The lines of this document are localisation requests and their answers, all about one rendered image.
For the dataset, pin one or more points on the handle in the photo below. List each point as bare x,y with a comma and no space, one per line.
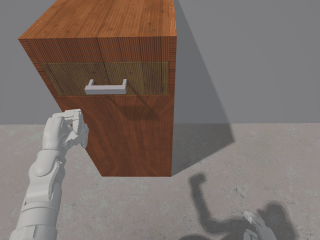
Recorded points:
91,89

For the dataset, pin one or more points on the drawer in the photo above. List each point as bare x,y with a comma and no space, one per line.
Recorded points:
143,77

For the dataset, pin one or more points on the robot left forearm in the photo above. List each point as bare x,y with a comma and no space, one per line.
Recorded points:
41,205

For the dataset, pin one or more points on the left robot hand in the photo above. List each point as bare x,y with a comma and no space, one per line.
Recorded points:
58,136

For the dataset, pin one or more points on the cabinet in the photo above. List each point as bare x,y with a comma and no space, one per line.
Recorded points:
129,135

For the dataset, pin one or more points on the right robot hand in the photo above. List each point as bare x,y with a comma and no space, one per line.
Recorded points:
263,232

